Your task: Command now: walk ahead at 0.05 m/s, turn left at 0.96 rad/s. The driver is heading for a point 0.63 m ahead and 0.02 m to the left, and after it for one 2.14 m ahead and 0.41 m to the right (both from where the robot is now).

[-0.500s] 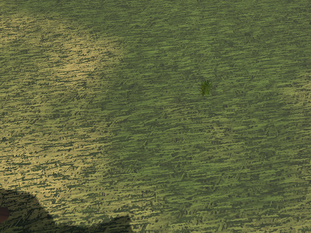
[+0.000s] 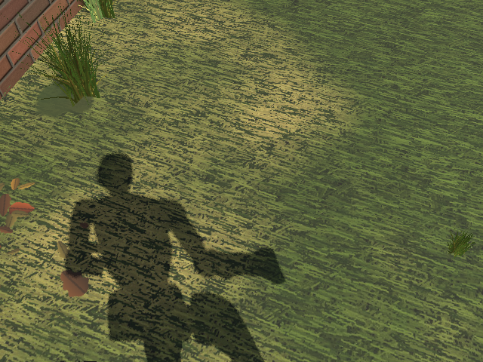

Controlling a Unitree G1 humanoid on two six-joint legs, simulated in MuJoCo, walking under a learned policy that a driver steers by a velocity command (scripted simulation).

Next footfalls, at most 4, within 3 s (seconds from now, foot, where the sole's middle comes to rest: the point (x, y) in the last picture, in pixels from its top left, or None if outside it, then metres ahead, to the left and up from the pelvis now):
0.24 left None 0.04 0.15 -0.77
0.68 right None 0.10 -0.07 -0.77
1.06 left None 0.31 0.30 -0.77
1.54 right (219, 260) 0.74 0.12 -0.77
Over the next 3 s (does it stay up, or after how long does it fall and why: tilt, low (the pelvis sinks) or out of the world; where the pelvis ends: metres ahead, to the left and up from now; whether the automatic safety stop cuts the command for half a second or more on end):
stays up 1.76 -0.47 -0.01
